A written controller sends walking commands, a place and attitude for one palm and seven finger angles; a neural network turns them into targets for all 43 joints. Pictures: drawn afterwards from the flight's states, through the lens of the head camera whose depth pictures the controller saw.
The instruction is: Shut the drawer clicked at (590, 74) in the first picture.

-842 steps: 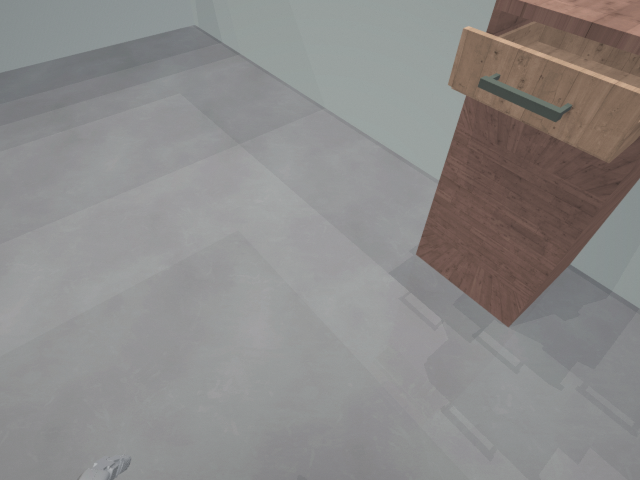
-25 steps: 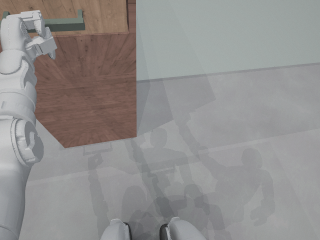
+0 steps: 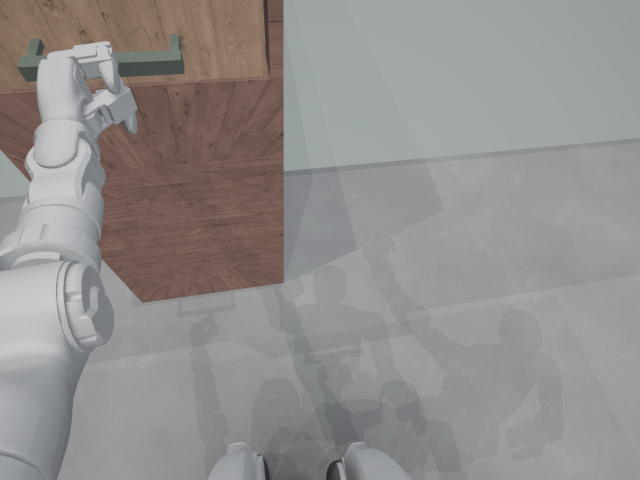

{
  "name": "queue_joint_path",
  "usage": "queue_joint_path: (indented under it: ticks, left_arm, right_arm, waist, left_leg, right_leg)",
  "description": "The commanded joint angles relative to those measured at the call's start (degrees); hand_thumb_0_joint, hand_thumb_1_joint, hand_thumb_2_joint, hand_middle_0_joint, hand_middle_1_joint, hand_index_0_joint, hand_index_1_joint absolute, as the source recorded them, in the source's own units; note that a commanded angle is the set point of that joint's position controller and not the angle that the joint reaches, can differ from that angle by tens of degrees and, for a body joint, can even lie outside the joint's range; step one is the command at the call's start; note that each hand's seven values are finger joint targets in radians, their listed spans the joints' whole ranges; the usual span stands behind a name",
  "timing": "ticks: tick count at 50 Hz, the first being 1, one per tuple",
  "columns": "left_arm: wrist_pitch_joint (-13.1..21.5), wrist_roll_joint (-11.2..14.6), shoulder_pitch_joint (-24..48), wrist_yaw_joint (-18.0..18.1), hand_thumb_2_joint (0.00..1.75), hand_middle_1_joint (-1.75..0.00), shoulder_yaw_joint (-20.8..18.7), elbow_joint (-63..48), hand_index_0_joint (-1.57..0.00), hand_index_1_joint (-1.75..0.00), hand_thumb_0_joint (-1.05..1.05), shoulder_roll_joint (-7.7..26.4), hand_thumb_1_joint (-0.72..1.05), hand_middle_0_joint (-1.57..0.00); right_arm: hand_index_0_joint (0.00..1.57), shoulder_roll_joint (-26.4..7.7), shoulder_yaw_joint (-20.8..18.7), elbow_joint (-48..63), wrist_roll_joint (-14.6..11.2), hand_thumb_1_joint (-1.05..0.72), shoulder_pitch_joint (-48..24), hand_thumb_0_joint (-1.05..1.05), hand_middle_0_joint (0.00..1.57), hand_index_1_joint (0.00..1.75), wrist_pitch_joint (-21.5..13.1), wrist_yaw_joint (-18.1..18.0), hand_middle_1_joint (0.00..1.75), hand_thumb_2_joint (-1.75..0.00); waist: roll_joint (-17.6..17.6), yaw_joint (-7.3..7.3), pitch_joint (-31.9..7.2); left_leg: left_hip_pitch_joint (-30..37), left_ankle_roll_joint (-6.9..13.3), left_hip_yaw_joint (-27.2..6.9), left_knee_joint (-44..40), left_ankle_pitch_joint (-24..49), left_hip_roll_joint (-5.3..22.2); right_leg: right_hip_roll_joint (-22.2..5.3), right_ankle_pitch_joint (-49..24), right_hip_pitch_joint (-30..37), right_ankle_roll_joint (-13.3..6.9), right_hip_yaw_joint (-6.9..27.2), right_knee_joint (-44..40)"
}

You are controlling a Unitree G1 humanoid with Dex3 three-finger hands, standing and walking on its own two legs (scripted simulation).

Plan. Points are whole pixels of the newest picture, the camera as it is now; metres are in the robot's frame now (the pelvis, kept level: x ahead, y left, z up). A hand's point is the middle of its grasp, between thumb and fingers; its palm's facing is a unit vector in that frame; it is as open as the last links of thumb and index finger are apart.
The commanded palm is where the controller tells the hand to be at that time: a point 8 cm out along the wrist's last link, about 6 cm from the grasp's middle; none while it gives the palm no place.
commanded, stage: pull the fist back off the drawer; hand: left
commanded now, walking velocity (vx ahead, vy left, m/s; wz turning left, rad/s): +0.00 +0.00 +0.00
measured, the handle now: (106, 55) +0.62 +0.20 +0.13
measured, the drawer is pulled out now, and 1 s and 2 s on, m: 0.00 0.00 0.00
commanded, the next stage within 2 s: draw the hand back to the body in 0.10 s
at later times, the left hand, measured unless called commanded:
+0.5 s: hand (91, 135) +0.47 +0.19 +0.15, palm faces +0.07 -1.00 +0.01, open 3.3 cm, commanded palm +0.42 +0.23 +0.16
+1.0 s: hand out of the picture +0.30 +0.22 +0.18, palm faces +0.31 -0.92 -0.22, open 3.3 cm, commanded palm +0.25 +0.26 +0.19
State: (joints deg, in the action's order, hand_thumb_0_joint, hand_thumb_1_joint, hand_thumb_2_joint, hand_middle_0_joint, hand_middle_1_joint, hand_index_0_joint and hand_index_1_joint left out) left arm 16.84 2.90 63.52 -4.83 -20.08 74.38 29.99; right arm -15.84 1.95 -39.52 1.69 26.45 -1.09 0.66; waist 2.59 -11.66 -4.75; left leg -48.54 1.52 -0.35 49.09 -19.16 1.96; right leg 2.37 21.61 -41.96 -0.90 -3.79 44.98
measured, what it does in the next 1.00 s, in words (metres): stands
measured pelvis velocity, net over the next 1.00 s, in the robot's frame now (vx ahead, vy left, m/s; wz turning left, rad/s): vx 0.01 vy -0.01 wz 0.02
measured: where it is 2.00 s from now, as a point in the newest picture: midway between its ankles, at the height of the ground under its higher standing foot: outside the picture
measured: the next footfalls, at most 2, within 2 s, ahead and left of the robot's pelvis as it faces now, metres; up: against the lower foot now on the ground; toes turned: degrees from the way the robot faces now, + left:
none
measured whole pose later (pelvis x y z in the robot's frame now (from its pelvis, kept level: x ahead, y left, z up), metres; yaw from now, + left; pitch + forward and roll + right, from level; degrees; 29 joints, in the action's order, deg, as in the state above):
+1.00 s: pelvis +0.01 -0.01 +0.04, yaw +1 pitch -3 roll +0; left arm 3.4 5.4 -0.4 3.8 -10.2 1.4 16.9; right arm -12.8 3.9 -33.7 -1.8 8.9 -1.0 -4.1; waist 2.9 2.3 -0.1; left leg -11.5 0.9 1.1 26.2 -12.1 -0.1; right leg 0.8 15.8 -6.6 -1.2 -2.1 24.9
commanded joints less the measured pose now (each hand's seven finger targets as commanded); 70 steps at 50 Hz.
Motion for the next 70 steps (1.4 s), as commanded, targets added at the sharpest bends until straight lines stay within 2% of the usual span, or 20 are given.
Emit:
queue_joint_path:
  ticks: [1,2,5,10,12,13,15,20,22,29,32,35,36,37,39,45,49,55,62,70]
  left_arm:
    - [5.3,0.9,29.6,-0.9,0.9,-1.6,0.0,-18.9,-1.4,-1.6,0.0,9.9,0.9,-1.4]
    - [5.0,1.0,28.4,-0.9,0.9,-1.6,0.7,-18.1,-1.4,-1.6,0.0,8.4,0.9,-1.4]
    - [3.8,1.4,24.9,-0.8,0.9,-1.6,-3.5,-15.9,-1.4,-1.6,0.0,12.8,0.9,-1.4]
    - [2.9,1.1,21.4,-1.3,0.9,-1.6,-4.7,-16.4,-1.4,-1.6,0.0,14.3,0.9,-1.4]
    - [3.7,1.8,14.6,-2.3,0.9,-1.6,-6.0,-21.8,-1.4,-1.6,0.0,14.6,0.9,-1.4]
    - [4.2,2.6,11.1,-3.0,0.9,-1.6,-5.5,-25.5,-1.4,-1.6,0.0,12.8,0.9,-1.4]
    - [4.0,4.1,4.0,-4.1,0.9,-1.6,-6.2,-31.1,-1.4,-1.6,0.0,12.7,0.9,-1.4]
    - [-2.2,8.8,-10.4,-7.3,0.9,-1.6,-2.6,-41.8,-1.4,-1.6,0.0,6.1,0.9,-1.4]
    - [-4.7,10.4,-13.4,-7.8,0.9,-1.6,-2.4,-47.7,-1.4,-1.6,0.0,5.4,0.9,-1.4]
    - [-7.1,11.6,-19.6,-6.9,0.9,-1.6,1.4,-63.5,-1.4,-1.6,0.0,1.1,0.9,-1.4]
    - [-8.8,12.4,-24.2,-7.5,0.9,-1.6,1.8,-66.5,-1.4,-1.6,0.0,0.1,0.9,-1.4]
    - [-12.0,13.6,-27.6,-8.4,0.9,-1.6,2.2,-65.6,-1.4,-1.6,0.0,-0.7,0.9,-1.4]
    - [-9.5,6.7,-28.2,-1.9,0.9,-1.6,4.4,-72.3,-1.4,-1.6,0.0,2.4,0.9,-1.4]
    - [-9.6,6.0,-32.6,1.4,0.9,-1.6,5.4,-71.0,-1.4,-1.6,0.0,-1.0,0.9,-1.4]
    - [-9.9,4.9,-36.3,4.2,0.9,-1.6,6.9,-75.1,-1.4,-1.6,0.0,-2.6,0.9,-1.4]
    - [-9.3,2.8,-43.0,9.0,0.9,-1.6,5.0,-84.9,-1.4,-1.6,0.0,-1.0,0.9,-1.4]
    - [-8.6,2.1,-49.8,10.0,0.9,-1.6,4.9,-90.6,-1.4,-1.6,0.0,-1.7,0.9,-1.4]
    - [-8.1,2.2,-63.8,10.1,0.9,-1.6,3.4,-94.9,-1.4,-1.6,0.0,-2.8,0.9,-1.4]
    - [-6.5,1.9,-77.5,10.3,0.9,-1.6,0.1,-105.6,-1.4,-1.6,0.0,-2.0,0.9,-1.4]
    - [-5.8,1.8,-91.2,10.9,0.9,-1.6,-2.7,-112.2,-1.4,-1.6,0.0,-1.8,0.9,-1.4]
  right_arm:
    - [0.2,-10.4,-4.2,2.7,-0.3,-0.9,9.4,0.0,0.2,0.3,-0.2,-0.7,0.3,-0.9]
    - [0.2,-10.2,-4.2,2.7,-0.5,-0.9,9.1,0.0,0.2,0.3,-0.1,-0.6,0.3,-0.9]
    - [0.2,-10.3,-4.3,2.9,-0.9,-0.9,9.0,0.0,0.2,0.3,0.8,-0.9,0.3,-0.9]
    - [0.2,-9.7,-4.1,4.3,-1.3,-0.9,8.2,0.0,0.2,0.3,1.7,-1.2,0.3,-0.9]
    - [0.2,-9.2,-4.5,6.4,-1.6,-0.9,7.1,0.0,0.2,0.3,2.0,-1.2,0.3,-0.9]
    - [0.2,-9.0,-4.5,7.5,-1.7,-0.9,6.3,0.0,0.2,0.3,2.1,-1.0,0.3,-0.9]
    - [0.2,-8.6,-4.6,9.0,-2.3,-0.9,4.5,0.0,0.2,0.3,2.2,-0.9,0.3,-0.9]
    - [0.2,-8.0,-4.9,11.8,-4.4,-0.9,-0.9,0.0,0.2,0.3,2.4,-1.2,0.3,-0.9]
    - [0.2,-7.9,-4.9,12.7,-4.9,-0.9,-2.9,0.0,0.2,0.3,2.2,-1.8,0.3,-0.9]
    - [0.2,-6.5,-4.2,13.3,-5.3,-0.9,-9.8,0.0,0.2,0.3,-0.4,-3.0,0.3,-0.9]
    - [0.2,-6.6,-3.7,14.0,-5.4,-0.9,-12.7,0.0,0.2,0.3,-1.3,-3.5,0.3,-0.9]
    - [0.2,-6.6,-3.1,14.4,-6.0,-0.9,-15.4,0.0,0.2,0.3,-2.0,-4.2,0.3,-0.9]
    - [0.2,-5.7,-2.7,14.6,-5.0,-0.9,-19.1,0.0,0.2,0.3,-2.2,-4.5,0.3,-0.9]
    - [0.2,-5.4,-2.5,14.1,-4.7,-0.9,-19.5,0.0,0.2,0.3,-2.2,-4.9,0.3,-0.9]
    - [0.2,-5.0,-2.1,14.0,-4.6,-0.9,-20.4,0.0,0.2,0.3,-2.5,-5.1,0.3,-0.9]
    - [0.2,-4.2,-1.1,13.8,-3.5,-0.9,-22.9,0.0,0.2,0.3,-2.5,-5.7,0.3,-0.9]
    - [0.2,-3.6,-0.8,13.6,-2.8,-0.9,-24.2,0.0,0.2,0.3,-3.1,-5.7,0.3,-0.9]
    - [0.2,-3.2,-1.1,13.4,-2.2,-0.9,-25.2,0.0,0.2,0.3,-3.3,-5.4,0.3,-0.9]
    - [0.2,-2.8,-1.9,13.5,-1.6,-0.9,-25.3,0.0,0.2,0.3,-4.4,-5.0,0.3,-0.9]
    - [0.2,-2.4,-2.6,14.1,-1.8,-0.9,-24.6,0.0,0.2,0.3,-6.1,-5.4,0.3,-0.9]
  waist:
    - [8.2,-0.65,-28.0]
    - [7.0,-0.75,-26.8]
    - [3.1,0.29,-24.9]
    - [1.0,1.25,-22.6]
    - [3.0,4.43,-27.7]
    - [5.5,5.78,-31.1]
    - [4.4,7.54,-32.2]
    - [-1.7,8.24,-23.7]
    - [-3.1,8.67,-22.1]
    - [3.2,9.15,-17.4]
    - [0.8,9.89,-16.9]
    - [-2.7,10.19,-11.8]
    - [-2.0,11.85,-8.3]
    - [-1.9,11.23,-6.3]
    - [0.6,11.62,-6.9]
    - [-0.6,12.66,-6.2]
    - [3.2,13.28,-4.3]
    - [-1.8,14.23,0.1]
    - [0.2,15.05,0.2]
    - [0.2,15.48,4.9]
  left_leg:
    - [32.3,0.2,-4.5,-4.4,15.7,0.2]
    - [31.8,0.3,-4.2,-4.4,15.8,0.0]
    - [27.6,0.8,-2.7,-4.5,15.9,-0.4]
    - [24.5,1.4,-1.1,-4.9,17.8,-1.1]
    - [27.2,1.1,-0.4,-5.3,22.4,-1.3]
    - [30.2,1.1,0.0,-4.9,26.2,-1.6]
    - [31.4,1.1,0.4,-5.5,29.3,-1.5]
    - [29.9,2.2,2.5,-8.5,27.4,-1.8]
    - [30.3,2.2,2.6,-10.1,25.1,-2.0]
    - [37.4,1.9,1.1,-11.8,24.9,-2.0]
    - [38.2,1.6,0.4,-13.1,23.2,-2.1]
    - [36.4,1.5,0.1,-14.7,17.3,-2.3]
    - [38.5,1.2,1.0,-17.4,15.6,-2.5]
    - [38.7,1.0,0.7,-18.9,13.5,-2.1]
    - [40.8,0.9,0.4,-20.2,13.4,-1.9]
    - [44.8,0.5,-0.2,-25.5,13.6,-1.6]
    - [46.8,0.2,-0.3,-28.1,13.4,-1.5]
    - [46.4,0.3,-0.1,-30.2,13.1,-1.6]
    - [47.1,0.2,0.0,-29.9,14.1,-1.6]
    - [45.7,0.1,0.6,-29.2,13.0,-1.4]
  right_leg:
    - [1.7,-11.5,1.2,-0.3,1.2,-6.2]
    - [1.8,-12.0,1.6,-0.2,1.1,-6.4]
    - [1.6,-15.3,5.9,0.2,1.9,-6.7]
    - [1.3,-21.2,10.6,0.5,2.9,-6.9]
    - [1.2,-26.3,15.4,0.1,2.9,-6.0]
    - [1.3,-30.0,17.2,-0.1,3.1,-5.6]
    - [1.3,-33.9,20.6,-0.1,3.0,-5.8]
    - [0.5,-41.4,26.2,0.9,2.9,-8.7]
    - [0.1,-41.0,27.6,1.2,2.9,-9.8]
    - [-0.1,-33.7,24.6,0.3,2.4,-11.7]
    - [-0.3,-31.6,25.9,0.1,2.1,-12.2]
    - [-0.5,-26.2,24.7,0.3,1.8,-14.1]
    - [-1.7,-22.0,23.6,0.0,3.8,-18.0]
    - [-1.8,-18.9,23.8,0.1,3.5,-19.1]
    - [-2.1,-17.7,25.9,-0.2,3.5,-19.8]
    - [-1.8,-16.2,31.9,-0.4,3.1,-23.9]
    - [-1.7,-14.6,33.7,-0.6,3.1,-26.2]
    - [-1.4,-13.6,35.4,-0.2,2.8,-29.0]
    - [-1.7,-13.6,36.3,-0.2,2.9,-29.9]
    - [-1.6,-12.1,33.9,0.0,3.1,-31.3]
